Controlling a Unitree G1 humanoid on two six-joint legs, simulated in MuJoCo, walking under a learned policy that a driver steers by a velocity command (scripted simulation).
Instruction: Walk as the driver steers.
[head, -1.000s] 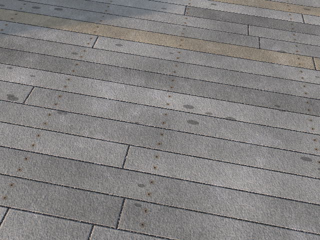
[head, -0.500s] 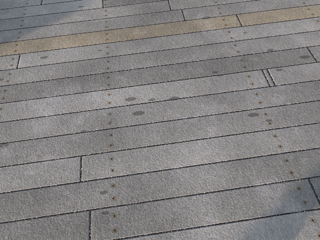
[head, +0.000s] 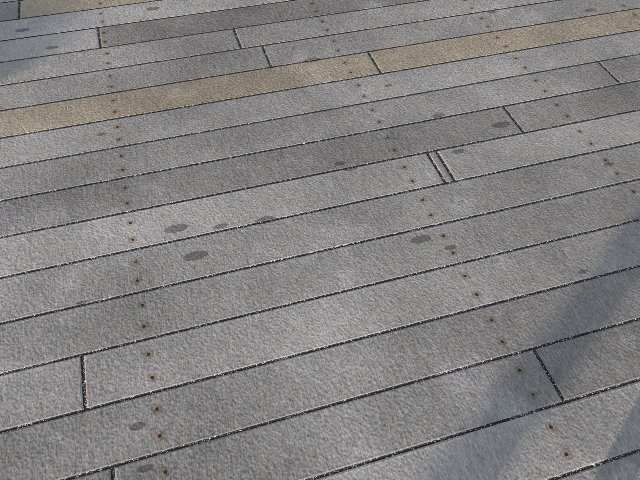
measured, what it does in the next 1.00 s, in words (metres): stands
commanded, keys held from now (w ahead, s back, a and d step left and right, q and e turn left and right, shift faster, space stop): no key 0.92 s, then w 0.08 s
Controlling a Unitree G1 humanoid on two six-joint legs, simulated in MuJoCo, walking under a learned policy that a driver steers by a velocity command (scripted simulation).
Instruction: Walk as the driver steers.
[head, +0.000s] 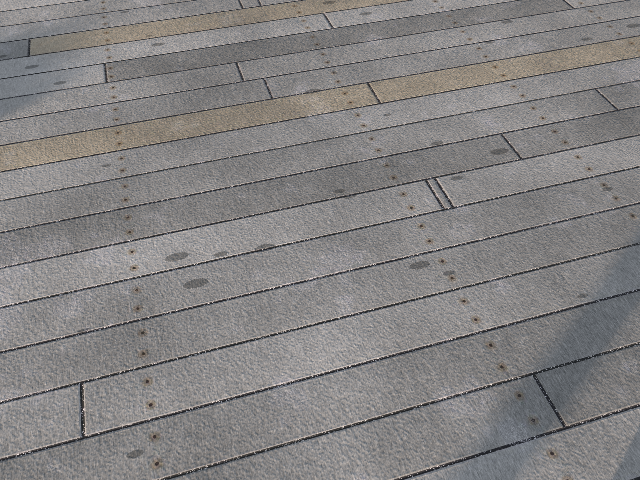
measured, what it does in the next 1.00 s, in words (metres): walks ahead: right foot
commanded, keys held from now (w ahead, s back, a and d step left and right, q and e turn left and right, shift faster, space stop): w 1.00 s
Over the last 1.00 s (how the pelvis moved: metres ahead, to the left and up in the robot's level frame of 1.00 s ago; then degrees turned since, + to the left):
0.01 -0.02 0.00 1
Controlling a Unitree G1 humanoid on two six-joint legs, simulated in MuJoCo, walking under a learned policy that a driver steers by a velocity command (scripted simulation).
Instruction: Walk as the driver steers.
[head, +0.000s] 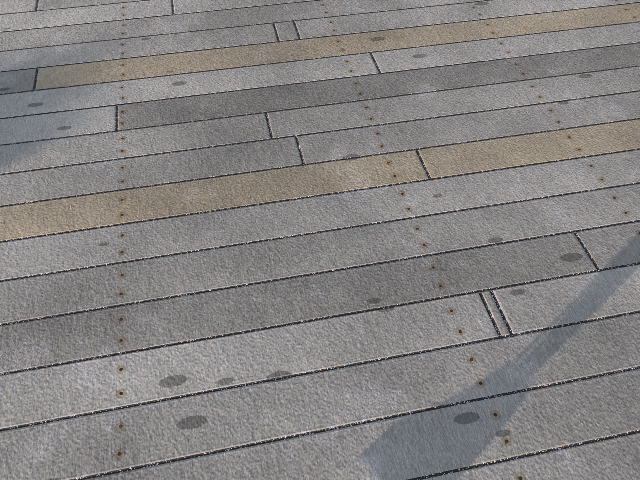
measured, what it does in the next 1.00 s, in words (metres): walks ahead: left foot, then right foot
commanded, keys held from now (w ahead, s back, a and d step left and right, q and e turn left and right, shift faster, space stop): w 0.72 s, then w+q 0.28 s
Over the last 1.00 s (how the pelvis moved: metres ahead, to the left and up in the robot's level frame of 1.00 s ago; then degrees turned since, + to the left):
0.45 0.00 0.01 0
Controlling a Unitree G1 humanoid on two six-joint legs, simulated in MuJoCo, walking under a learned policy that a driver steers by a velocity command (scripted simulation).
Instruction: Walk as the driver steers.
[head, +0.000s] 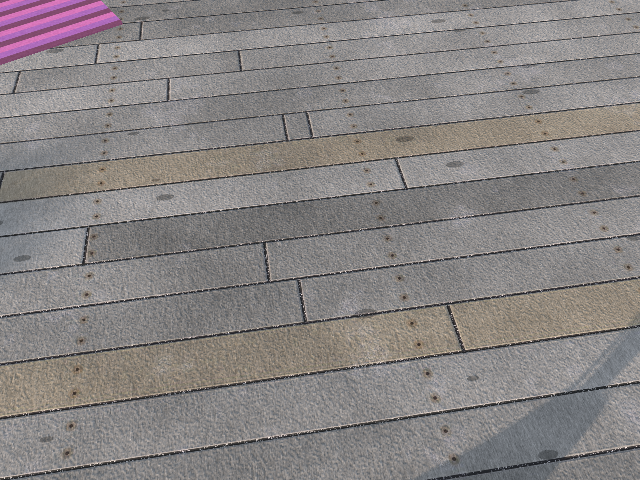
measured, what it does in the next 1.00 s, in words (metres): walks ahead, turning left: left foot, then right foot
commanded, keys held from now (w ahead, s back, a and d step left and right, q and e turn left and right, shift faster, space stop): w+q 0.50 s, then q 0.50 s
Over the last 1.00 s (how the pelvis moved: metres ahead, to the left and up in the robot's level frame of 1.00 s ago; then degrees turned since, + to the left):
0.57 -0.01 0.00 5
